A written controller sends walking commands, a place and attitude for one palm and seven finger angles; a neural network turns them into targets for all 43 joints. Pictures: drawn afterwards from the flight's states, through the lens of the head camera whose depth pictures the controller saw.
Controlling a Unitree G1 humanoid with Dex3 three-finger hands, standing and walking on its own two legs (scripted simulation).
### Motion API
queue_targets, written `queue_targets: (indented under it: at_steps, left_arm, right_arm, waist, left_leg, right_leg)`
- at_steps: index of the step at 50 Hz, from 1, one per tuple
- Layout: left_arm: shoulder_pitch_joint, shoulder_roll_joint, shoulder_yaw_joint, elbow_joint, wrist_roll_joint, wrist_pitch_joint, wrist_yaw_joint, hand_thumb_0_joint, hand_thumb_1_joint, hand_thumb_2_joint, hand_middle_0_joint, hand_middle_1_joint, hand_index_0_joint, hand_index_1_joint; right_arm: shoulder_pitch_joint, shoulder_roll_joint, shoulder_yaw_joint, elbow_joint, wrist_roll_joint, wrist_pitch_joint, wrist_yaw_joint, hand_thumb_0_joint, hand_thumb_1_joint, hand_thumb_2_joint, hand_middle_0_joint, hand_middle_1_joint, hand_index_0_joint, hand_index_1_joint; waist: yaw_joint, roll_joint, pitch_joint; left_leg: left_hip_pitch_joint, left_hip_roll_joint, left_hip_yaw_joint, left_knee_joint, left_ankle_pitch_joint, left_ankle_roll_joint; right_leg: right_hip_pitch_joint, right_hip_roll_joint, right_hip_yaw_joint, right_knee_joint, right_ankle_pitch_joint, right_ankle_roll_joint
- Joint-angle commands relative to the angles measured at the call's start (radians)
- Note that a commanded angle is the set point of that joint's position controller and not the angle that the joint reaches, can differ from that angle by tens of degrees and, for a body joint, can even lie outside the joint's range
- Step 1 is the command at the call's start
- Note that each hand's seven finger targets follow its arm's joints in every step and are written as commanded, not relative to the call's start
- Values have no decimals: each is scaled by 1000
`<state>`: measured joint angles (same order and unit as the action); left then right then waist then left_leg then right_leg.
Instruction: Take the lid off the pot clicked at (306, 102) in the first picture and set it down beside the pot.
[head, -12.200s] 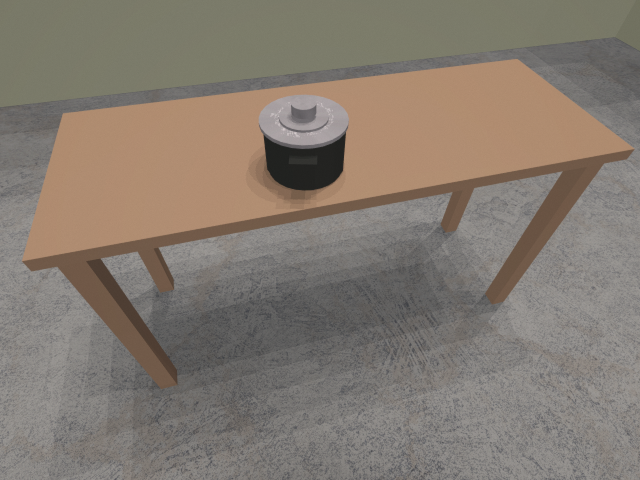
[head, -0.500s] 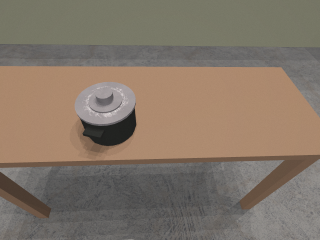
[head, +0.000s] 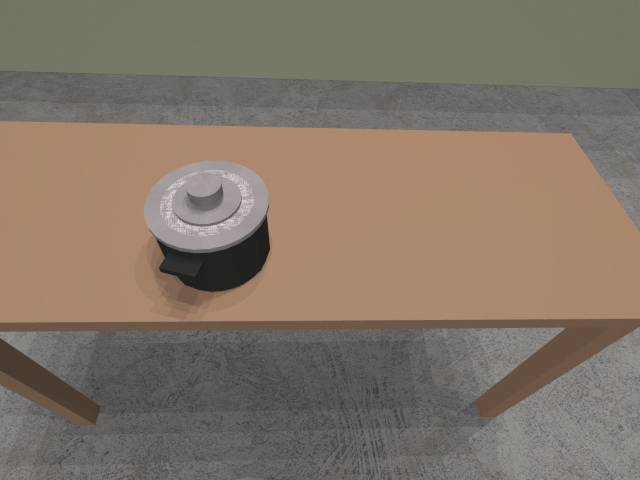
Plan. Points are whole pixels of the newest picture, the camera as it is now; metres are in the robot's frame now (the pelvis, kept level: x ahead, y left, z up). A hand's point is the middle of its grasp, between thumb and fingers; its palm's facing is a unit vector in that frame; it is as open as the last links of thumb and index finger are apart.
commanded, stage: look again from close up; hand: left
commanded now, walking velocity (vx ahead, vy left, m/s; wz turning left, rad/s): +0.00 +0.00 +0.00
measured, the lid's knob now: (204, 189) +0.46 +0.20 +0.08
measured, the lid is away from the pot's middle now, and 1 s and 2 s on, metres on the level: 0.00 0.00 0.00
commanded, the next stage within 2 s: shuffle to correct the standing spot in 0.40 s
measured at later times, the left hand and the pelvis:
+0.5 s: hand out of the picture +0.01 +0.16 -0.18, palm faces +0.02 -0.98 -0.18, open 7.4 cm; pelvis +0.01 -0.01 +0.00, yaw +0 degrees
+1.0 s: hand out of the picture +0.02 +0.20 -0.18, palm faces +0.07 -0.98 -0.21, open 7.4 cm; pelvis -0.02 +0.02 -0.01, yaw +2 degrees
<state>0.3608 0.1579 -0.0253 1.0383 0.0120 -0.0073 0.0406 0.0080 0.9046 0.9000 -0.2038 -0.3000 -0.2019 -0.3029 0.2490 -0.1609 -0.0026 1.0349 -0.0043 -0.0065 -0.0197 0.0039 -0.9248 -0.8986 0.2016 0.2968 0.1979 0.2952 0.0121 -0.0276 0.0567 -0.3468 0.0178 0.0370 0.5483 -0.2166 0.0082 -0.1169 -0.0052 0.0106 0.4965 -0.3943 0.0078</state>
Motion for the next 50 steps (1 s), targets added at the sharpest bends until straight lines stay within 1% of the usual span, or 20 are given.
queue_targets:
  at_steps: [1,7,19,20,24,25,29,33,34,35,36,37,38,39,40,43,45,46,49,50]
  left_arm:
    - [93,98,24,-25,3,-15,4,0,900,900,-200,-300,-200,-300]
    - [87,88,27,-26,2,-16,4,0,900,900,-200,-300,-200,-300]
    - [68,86,31,-28,0,-14,3,0,900,900,-200,-300,-200,-300]
    - [66,92,33,-28,-2,-14,2,0,900,900,-200,-300,-200,-300]
    - [67,85,32,-24,-2,-12,3,0,900,900,-200,-300,-200,-300]
    - [62,93,32,-25,-3,-12,1,0,900,900,-200,-300,-200,-300]
    - [64,94,36,-26,-3,-7,2,0,900,900,-200,-300,-200,-300]
    - [68,100,40,-31,-4,-4,2,0,900,900,-200,-300,-200,-300]
    - [90,115,38,-17,12,-33,36,0,900,900,-200,-300,-200,-300]
    - [16,177,60,-50,-4,-28,29,0,900,900,-200,-300,-200,-300]
    - [3,176,59,-77,-9,-30,24,0,900,900,-200,-300,-200,-300]
    - [5,151,61,-74,-9,-37,27,0,900,900,-200,-300,-200,-300]
    - [18,134,59,-74,-10,-41,31,0,900,900,-200,-300,-200,-300]
    - [37,121,58,-78,-6,-39,33,0,900,900,-200,-300,-200,-300]
    - [13,128,58,-84,-5,-28,29,0,900,900,-200,-300,-200,-300]
    - [34,113,55,-93,3,-18,28,0,900,900,-200,-300,-200,-300]
    - [22,132,54,-100,5,-6,19,0,900,900,-200,-300,-200,-300]
    - [16,133,55,-105,6,-3,17,0,900,900,-200,-300,-200,-300]
    - [6,141,49,-117,11,0,13,0,900,900,-200,-300,-200,-300]
    - [-2,156,51,-124,11,4,9,0,900,900,-200,-300,-200,-300]
  right_arm:
    - [61,-98,-13,-29,5,-19,-11,0,-900,-900,200,300,200,300]
    - [53,-89,-10,-20,5,-18,-14,0,-900,-900,200,300,200,300]
    - [58,-89,-3,-9,6,-20,-20,0,-900,-900,200,300,200,300]
    - [62,-87,-4,-7,7,-21,-20,0,-900,-900,200,300,200,300]
    - [61,-89,0,-2,7,-20,-22,0,-900,-900,200,300,200,300]
    - [66,-89,0,0,8,-20,-21,0,-900,-900,200,300,200,300]
    - [57,-99,0,-8,7,-16,-20,0,-900,-900,200,300,200,300]
    - [49,-103,-2,-17,6,-10,-20,0,-900,-900,200,300,200,300]
    - [-64,-136,-16,-84,-1,-24,-4,0,-900,-900,200,300,200,300]
    - [-18,-122,-24,-102,-4,-12,-4,0,-900,-900,200,300,200,300]
    - [24,-107,-24,-102,-14,-11,-8,0,-900,-900,200,300,200,300]
    - [38,-115,-28,-99,-12,-12,-9,0,-900,-900,200,300,200,300]
    - [46,-128,-33,-100,-9,-14,-10,0,-900,-900,200,300,200,300]
    - [44,-134,-37,-103,-6,-15,-10,0,-900,-900,200,300,200,300]
    - [38,-137,-38,-105,-7,-10,-7,0,-900,-900,200,300,200,300]
    - [-3,-130,-36,-110,-9,-5,-8,0,-900,-900,200,300,200,300]
    - [-30,-133,-35,-123,-8,3,-2,0,-900,-900,200,300,200,300]
    - [-43,-133,-35,-130,-9,8,0,0,-900,-900,200,300,200,300]
    - [-48,-133,-34,-136,-11,10,6,0,-900,-900,200,300,200,300]
    - [-41,-143,-37,-139,-13,8,8,0,-900,-900,200,300,200,300]
  waist:
    - [-9,23,-14]
    - [-7,9,-9]
    - [-8,25,-31]
    - [-7,2,-28]
    - [-8,28,-26]
    - [-7,8,-15]
    - [-6,30,-13]
    - [-4,23,-28]
    - [13,109,-36]
    - [-29,99,-97]
    - [-44,61,-170]
    - [-42,-22,-213]
    - [-38,-123,-216]
    - [-30,-150,-186]
    - [-27,-91,-149]
    - [-15,7,-22]
    - [-4,54,28]
    - [-7,38,60]
    - [-10,50,85]
    - [-8,93,57]
  left_leg:
    - [142,88,-106,-64,193,47]
    - [149,88,-101,-62,219,43]
    - [180,92,-106,-72,294,47]
    - [175,93,-108,-77,286,49]
    - [186,92,-110,-84,289,48]
    - [174,93,-112,-87,279,49]
    - [155,87,-128,-83,275,55]
    - [140,85,-141,-65,264,61]
    - [188,60,-77,125,361,27]
    - [142,39,-71,123,273,10]
    - [142,38,-64,92,234,34]
    - [146,48,-76,101,307,46]
    - [140,60,-86,113,360,56]
    - [124,61,-80,115,359,59]
    - [118,56,-80,95,326,53]
    - [75,72,-127,54,310,64]
    - [39,69,-144,7,167,55]
    - [12,64,-154,-13,73,52]
    - [1,53,-155,-68,-87,39]
    - [22,58,-165,-85,-100,39]
  right_leg:
    - [-106,-85,64,-106,272,-42]
    - [-91,-93,62,-117,321,-39]
    - [-52,-94,54,-129,359,-34]
    - [-43,-92,47,-132,357,-34]
    - [-46,-95,53,-139,350,-33]
    - [-41,-92,44,-141,343,-33]
    - [-42,-98,32,-125,315,-32]
    - [-34,-101,22,-108,311,-34]
    - [-122,-136,114,-132,655,-24]
    - [-30,-173,97,-72,774,-50]
    - [18,-172,54,-4,792,-55]
    - [40,-144,21,34,815,-53]
    - [50,-127,6,46,842,-49]
    - [39,-126,8,44,848,-48]
    - [5,-127,0,46,719,-52]
    - [-86,-88,18,10,446,-55]
    - [-113,-76,23,-33,244,-57]
    - [-139,-70,32,-55,147,-60]
    - [-185,-67,53,-92,-22,-63]
    - [-176,-59,39,-74,-22,-63]
